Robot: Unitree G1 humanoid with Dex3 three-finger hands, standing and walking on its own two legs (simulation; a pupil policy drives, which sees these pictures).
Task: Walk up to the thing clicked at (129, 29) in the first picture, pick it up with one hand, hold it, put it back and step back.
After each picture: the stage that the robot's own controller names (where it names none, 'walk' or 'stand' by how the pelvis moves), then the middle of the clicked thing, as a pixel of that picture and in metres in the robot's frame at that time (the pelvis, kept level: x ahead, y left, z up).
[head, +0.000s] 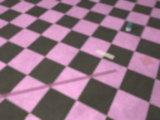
stand; (129, 26) +1.74 -0.59 -0.72
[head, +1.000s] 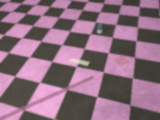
walk; (99, 28) +1.70 -0.07 -0.70
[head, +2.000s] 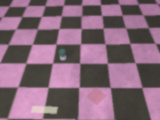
walk; (62, 54) +1.14 +0.28 -0.71
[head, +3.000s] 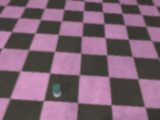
walk; (56, 90) +0.70 +0.23 -0.70
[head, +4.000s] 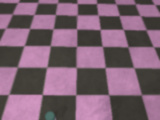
walk; (50, 118) +0.44 +0.24 -0.70
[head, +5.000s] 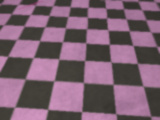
stand; out of the picture +0.37 +0.22 -0.72
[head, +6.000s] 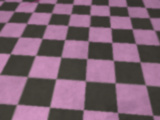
stand; out of the picture +0.37 +0.22 -0.72
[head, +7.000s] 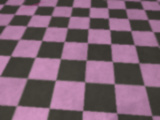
stand; out of the picture +0.39 +0.23 -0.73
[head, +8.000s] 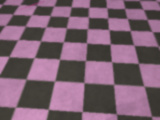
stand; out of the picture +0.37 +0.23 -0.73
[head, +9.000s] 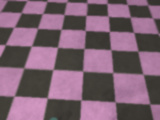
go down; out of the picture +0.38 +0.23 -0.72
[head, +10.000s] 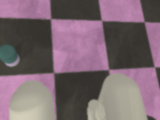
go down; (9, 56) +0.46 +0.26 -0.29
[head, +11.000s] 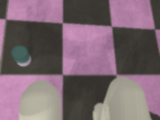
close in; (22, 56) +0.46 +0.25 -0.31
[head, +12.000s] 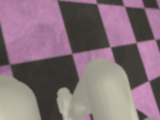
close in; out of the picture +0.44 +0.30 -0.23
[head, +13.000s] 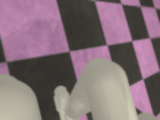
close; out of the picture +0.43 +0.30 -0.23
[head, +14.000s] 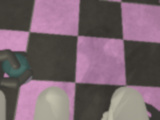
lift; (19, 70) +0.35 +0.24 -0.06
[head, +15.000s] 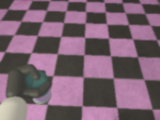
hold; (39, 87) +0.33 +0.17 +0.03
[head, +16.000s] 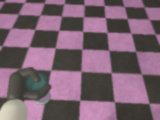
hold; (39, 89) +0.33 +0.18 -0.01
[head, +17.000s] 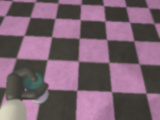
crouch; (37, 88) +0.34 +0.18 -0.05
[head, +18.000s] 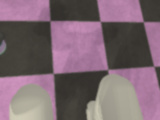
lower; out of the picture +0.48 +0.26 -0.11
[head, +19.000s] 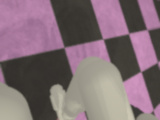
lower; out of the picture +0.44 +0.29 -0.23
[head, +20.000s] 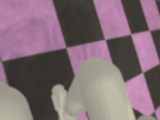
lower; out of the picture +0.44 +0.29 -0.23
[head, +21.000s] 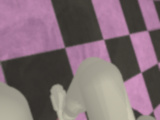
lower; out of the picture +0.44 +0.29 -0.23
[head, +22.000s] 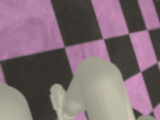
lower; out of the picture +0.44 +0.29 -0.23
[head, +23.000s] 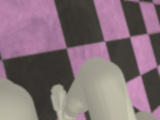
open; out of the picture +0.44 +0.28 -0.24
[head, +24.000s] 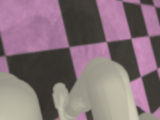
stand; out of the picture +0.43 +0.29 -0.23
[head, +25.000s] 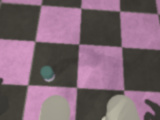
walk; (48, 74) +0.45 +0.21 -0.45
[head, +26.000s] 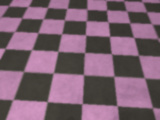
stand; out of the picture +0.39 +0.19 -0.66
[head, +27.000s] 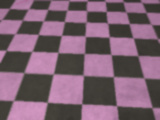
stand; out of the picture +0.40 +0.21 -0.67
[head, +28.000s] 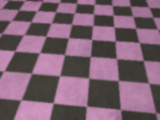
stand; out of the picture +0.39 +0.19 -0.71
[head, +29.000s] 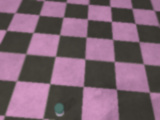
walk; (59, 109) +0.44 +0.16 -0.70
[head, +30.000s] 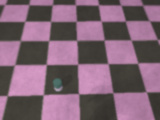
walk; (57, 85) +0.62 +0.21 -0.70
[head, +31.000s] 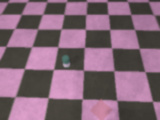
walk; (66, 61) +0.94 +0.24 -0.69
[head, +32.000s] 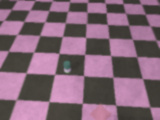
stand; (67, 66) +0.99 +0.20 -0.71
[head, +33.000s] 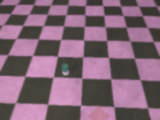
stand; (65, 69) +0.99 +0.21 -0.73
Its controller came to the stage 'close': yes
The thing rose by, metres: 0.71
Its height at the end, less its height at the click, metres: +0.00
